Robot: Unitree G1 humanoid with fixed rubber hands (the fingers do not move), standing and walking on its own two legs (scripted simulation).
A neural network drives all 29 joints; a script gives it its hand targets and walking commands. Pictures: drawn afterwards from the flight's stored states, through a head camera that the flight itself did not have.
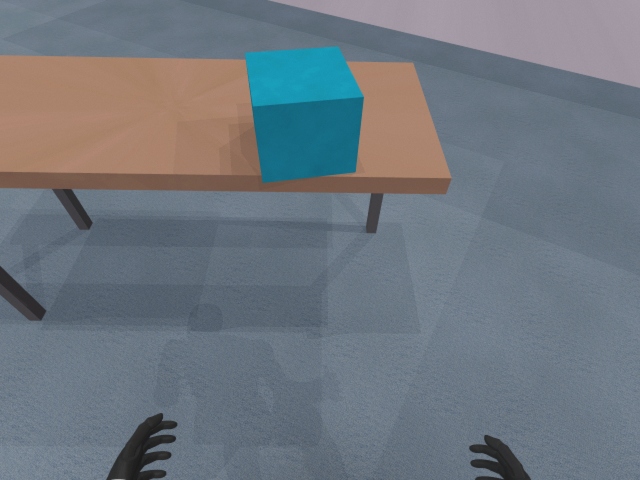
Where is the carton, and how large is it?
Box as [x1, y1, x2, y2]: [245, 47, 363, 182]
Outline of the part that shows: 338,47 245,53 253,118 263,182 355,171 363,96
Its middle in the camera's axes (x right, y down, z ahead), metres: -0.04 -0.27 +0.81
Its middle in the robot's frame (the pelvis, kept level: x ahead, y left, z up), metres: +0.78 +0.05 +0.03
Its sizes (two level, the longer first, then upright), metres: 0.210 0.198 0.173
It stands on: a table, 0.70 m high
